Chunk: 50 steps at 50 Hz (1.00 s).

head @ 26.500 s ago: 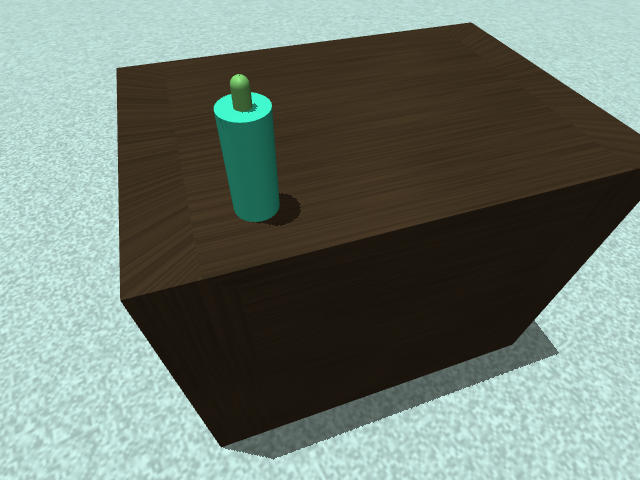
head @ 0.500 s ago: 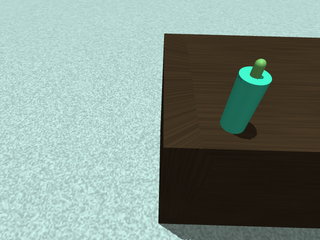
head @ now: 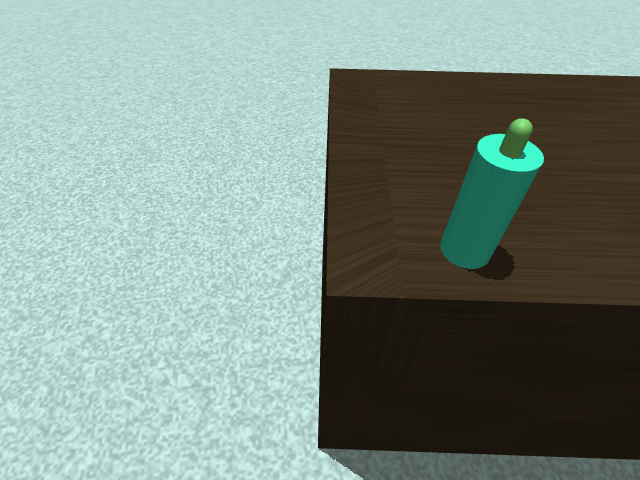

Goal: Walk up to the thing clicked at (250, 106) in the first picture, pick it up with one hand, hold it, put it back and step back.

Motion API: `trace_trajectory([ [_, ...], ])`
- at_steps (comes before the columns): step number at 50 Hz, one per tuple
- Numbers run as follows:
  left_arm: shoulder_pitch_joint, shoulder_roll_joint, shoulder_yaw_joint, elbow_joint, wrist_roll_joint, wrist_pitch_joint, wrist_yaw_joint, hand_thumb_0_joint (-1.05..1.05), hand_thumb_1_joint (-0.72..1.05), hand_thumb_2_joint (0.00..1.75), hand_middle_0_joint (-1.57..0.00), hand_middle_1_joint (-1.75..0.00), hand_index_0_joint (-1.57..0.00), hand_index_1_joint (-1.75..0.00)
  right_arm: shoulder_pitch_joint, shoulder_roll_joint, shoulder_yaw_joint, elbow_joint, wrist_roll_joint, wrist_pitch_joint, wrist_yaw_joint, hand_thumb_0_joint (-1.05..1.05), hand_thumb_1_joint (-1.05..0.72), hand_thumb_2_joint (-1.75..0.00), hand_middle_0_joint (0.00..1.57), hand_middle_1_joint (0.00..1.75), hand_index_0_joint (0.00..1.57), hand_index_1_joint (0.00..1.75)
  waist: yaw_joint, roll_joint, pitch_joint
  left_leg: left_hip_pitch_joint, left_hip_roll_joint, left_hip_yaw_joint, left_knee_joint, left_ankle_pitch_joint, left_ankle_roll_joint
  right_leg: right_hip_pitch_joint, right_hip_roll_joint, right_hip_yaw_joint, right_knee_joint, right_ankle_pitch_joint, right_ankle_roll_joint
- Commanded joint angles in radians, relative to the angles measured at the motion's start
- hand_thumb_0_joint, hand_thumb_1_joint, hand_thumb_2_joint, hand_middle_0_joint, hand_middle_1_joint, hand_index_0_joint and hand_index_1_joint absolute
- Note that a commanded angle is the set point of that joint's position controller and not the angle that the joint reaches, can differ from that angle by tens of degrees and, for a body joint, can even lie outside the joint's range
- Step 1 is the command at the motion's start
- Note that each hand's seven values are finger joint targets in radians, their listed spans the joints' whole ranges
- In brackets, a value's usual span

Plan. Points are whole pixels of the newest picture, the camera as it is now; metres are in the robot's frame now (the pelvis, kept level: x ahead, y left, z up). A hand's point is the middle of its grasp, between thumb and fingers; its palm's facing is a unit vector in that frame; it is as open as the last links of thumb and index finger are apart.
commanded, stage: stand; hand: right
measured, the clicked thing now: (490, 195) +0.43 -0.23 +0.13
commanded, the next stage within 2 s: step back in 1.96 s
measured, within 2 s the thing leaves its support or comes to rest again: neither
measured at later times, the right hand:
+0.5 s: hand out of the picture +0.07 -0.26 -0.16, palm faces -0.04 +0.94 -0.35, open 7.4 cm
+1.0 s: hand out of the picture +0.07 -0.25 -0.16, palm faces -0.03 +0.94 -0.35, open 7.4 cm
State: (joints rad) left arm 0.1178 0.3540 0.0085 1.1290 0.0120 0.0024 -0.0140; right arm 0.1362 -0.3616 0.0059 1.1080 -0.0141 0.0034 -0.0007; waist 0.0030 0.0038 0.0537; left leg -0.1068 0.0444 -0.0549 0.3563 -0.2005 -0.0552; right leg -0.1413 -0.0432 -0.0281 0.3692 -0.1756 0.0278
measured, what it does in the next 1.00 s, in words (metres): stands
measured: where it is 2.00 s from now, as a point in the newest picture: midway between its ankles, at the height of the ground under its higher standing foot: outside the picture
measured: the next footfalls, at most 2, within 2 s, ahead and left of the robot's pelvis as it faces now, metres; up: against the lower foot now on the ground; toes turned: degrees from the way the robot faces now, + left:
none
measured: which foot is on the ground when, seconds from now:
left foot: down 0.00-1.00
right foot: down 0.00-1.00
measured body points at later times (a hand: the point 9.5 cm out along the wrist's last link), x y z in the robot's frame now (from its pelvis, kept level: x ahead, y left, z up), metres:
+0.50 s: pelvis +0.00 +0.00 +0.00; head +0.01 +0.00 +0.45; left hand +0.07 +0.30 -0.13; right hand +0.07 -0.31 -0.13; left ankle +0.00 +0.16 -0.75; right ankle +0.02 -0.14 -0.75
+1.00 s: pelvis +0.00 +0.00 +0.00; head +0.01 +0.00 +0.45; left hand +0.07 +0.31 -0.13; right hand +0.08 -0.30 -0.13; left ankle +0.00 +0.16 -0.75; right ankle +0.02 -0.14 -0.75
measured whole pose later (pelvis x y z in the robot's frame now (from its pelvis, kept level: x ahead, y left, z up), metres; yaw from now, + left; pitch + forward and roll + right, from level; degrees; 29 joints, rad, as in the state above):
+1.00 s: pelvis +0.00 +0.00 +0.00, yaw +0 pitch -3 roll +0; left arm 0.12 0.36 0.01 1.12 0.01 0.00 -0.01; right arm 0.13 -0.36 0.00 1.10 -0.01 0.00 0.00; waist 0.00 0.00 0.05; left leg -0.10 0.04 -0.05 0.35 -0.20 -0.05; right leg -0.14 -0.05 -0.03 0.36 -0.18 0.03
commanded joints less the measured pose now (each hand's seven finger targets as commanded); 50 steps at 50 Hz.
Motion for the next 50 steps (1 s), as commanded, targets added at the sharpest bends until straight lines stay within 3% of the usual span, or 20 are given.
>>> trace_trajectory([
  [1, -0.037, 0.219, 0.041, -0.056, -0.001, -0.017, 0.015, 0.0, 0.9, 0.9, -0.2, -0.3, -0.2, -0.3, -0.034, -0.214, -0.038, -0.052, 0.002, -0.024, -0.011, 0.0, -0.9, -0.9, 0.2, 0.3, 0.2, 0.3, 0.005, 0.003, -0.031, -0.068, 0.066, -0.042, -0.076, 0.052, 0.06, 0.034, -0.08, 0.071, -0.079, 0.021, -0.043],
  [4, -0.041, 0.22, 0.044, -0.062, 0.003, -0.017, 0.015, 0.0, 0.9, 0.9, -0.2, -0.3, -0.2, -0.3, -0.036, -0.219, -0.043, -0.056, 0.001, -0.022, -0.01, 0.0, -0.9, -0.9, 0.2, 0.3, 0.2, 0.3, 0.003, -0.005, -0.028, -0.073, 0.069, -0.047, -0.078, 0.022, 0.067, 0.023, -0.079, 0.072, -0.081, -0.005, -0.045],
  [9, -0.034, 0.218, 0.042, -0.065, 0.0, -0.022, 0.016, 0.0, 0.9, 0.9, -0.2, -0.3, -0.2, -0.3, -0.04, -0.217, -0.042, -0.059, 0.003, -0.027, -0.009, 0.0, -0.9, -0.9, 0.2, 0.3, 0.2, 0.3, 0.005, 0.0, -0.075, -0.033, 0.076, -0.045, -0.06, 0.134, 0.061, 0.049, -0.086, 0.072, -0.063, 0.099, -0.042],
  [13, -0.034, 0.221, 0.042, -0.062, 0.0, -0.019, 0.017, 0.0, 0.9, 0.9, -0.2, -0.3, -0.2, -0.3, -0.039, -0.215, -0.044, -0.056, 0.003, -0.021, -0.009, 0.0, -0.9, -0.9, 0.2, 0.3, 0.2, 0.3, 0.003, -0.01, -0.05, -0.045, 0.068, -0.043, -0.063, 0.069, 0.061, 0.025, -0.084, 0.073, -0.082, 0.029, -0.044],
  [17, -0.03, 0.22, 0.043, -0.061, -0.001, -0.02, 0.015, 0.0, 0.9, 0.9, -0.2, -0.3, -0.2, -0.3, -0.027, -0.211, -0.039, -0.054, 0.002, -0.021, -0.008, 0.0, -0.9, -0.9, 0.2, 0.3, 0.2, 0.3, 0.003, 0.001, -0.037, -0.067, 0.067, -0.044, -0.076, 0.047, 0.063, 0.035, -0.081, 0.073, -0.076, 0.025, -0.044],
  [30, -0.032, 0.217, 0.042, -0.065, -0.002, -0.022, 0.018, 0.0, 0.9, 0.9, -0.2, -0.3, -0.2, -0.3, -0.033, -0.217, -0.043, -0.056, 0.003, -0.024, -0.012, 0.0, -0.9, -0.9, 0.2, 0.3, 0.2, 0.3, 0.004, 0.005, -0.079, -0.026, 0.077, -0.039, -0.05, 0.172, 0.059, 0.06, -0.089, 0.068, -0.058, 0.144, -0.043],
  [43, -0.037, 0.214, 0.044, -0.064, 0.001, -0.022, 0.017, 0.0, 0.9, 0.9, -0.2, -0.3, -0.2, -0.3, -0.039, -0.212, -0.043, -0.061, 0.003, -0.025, -0.01, 0.0, -0.9, -0.9, 0.2, 0.3, 0.2, 0.3, 0.003, 0.002, -0.056, -0.046, 0.076, -0.043, -0.064, 0.134, 0.063, 0.061, -0.085, 0.064, -0.066, 0.106, -0.039],
  [50, -0.032, 0.218, 0.047, -0.061, 0.001, -0.019, 0.016, 0.0, 0.9, 0.9, -0.2, -0.3, -0.2, -0.3, -0.04, -0.213, -0.045, -0.057, 0.002, -0.023, -0.009, 0.0, -0.9, -0.9, 0.2, 0.3, 0.2, 0.3, 0.005, 0.005, -0.036, -0.059, 0.068, -0.043, -0.079, 0.049, 0.063, 0.038, -0.084, 0.07, -0.079, 0.026, -0.041],
])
